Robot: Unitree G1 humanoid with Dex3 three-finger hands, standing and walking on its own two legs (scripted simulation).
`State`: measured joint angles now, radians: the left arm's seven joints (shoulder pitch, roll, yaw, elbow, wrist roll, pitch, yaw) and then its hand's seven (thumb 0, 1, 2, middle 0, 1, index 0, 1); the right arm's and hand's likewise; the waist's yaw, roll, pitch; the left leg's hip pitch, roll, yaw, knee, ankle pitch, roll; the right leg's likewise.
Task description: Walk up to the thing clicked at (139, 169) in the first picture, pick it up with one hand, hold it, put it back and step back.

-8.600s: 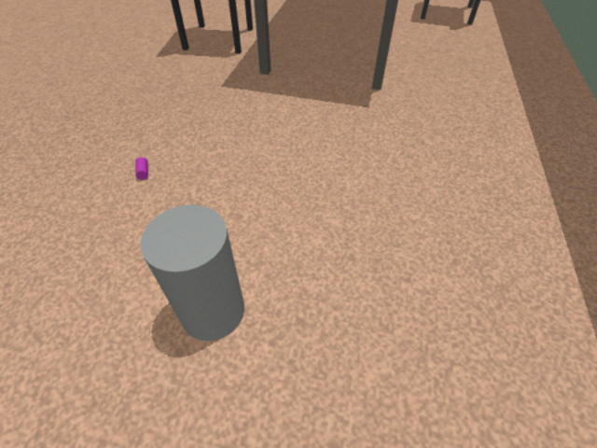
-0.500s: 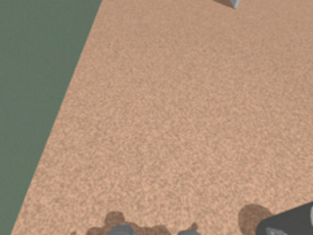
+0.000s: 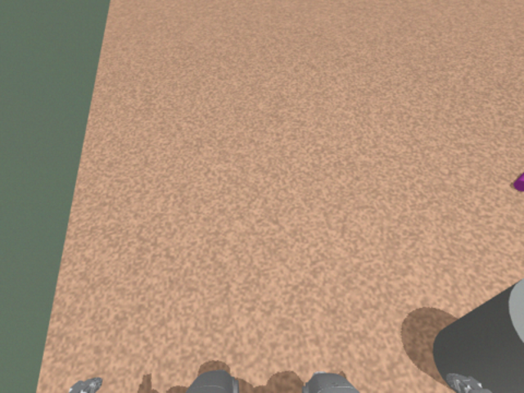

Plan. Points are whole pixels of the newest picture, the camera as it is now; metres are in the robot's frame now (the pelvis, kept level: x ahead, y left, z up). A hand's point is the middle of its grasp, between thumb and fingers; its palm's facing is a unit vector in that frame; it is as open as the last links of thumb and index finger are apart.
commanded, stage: walk up
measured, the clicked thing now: out of the picture +1.00 -1.16 -0.72
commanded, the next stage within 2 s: stand in 1.32 s
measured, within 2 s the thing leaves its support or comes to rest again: neither
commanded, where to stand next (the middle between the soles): +0.07 +0.00 m, yaw -3 degrees
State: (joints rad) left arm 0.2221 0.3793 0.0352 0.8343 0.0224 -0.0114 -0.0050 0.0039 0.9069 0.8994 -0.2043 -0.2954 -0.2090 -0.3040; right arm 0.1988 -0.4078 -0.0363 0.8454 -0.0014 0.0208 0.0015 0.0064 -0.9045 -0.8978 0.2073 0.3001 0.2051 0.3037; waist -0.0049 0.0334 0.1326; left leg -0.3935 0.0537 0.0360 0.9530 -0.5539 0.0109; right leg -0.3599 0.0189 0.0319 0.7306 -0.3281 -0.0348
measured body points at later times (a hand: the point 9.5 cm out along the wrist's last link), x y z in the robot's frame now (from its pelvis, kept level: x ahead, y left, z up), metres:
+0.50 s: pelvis -0.01 +0.00 +0.01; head +0.00 -0.01 +0.46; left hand +0.09 +0.30 -0.11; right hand +0.05 -0.32 -0.11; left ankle +0.00 +0.15 -0.72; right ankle +0.02 -0.11 -0.72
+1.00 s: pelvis +0.01 +0.02 +0.03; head +0.02 +0.02 +0.48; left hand +0.14 +0.30 -0.10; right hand +0.07 -0.29 -0.10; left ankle +0.00 +0.15 -0.72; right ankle +0.02 -0.11 -0.72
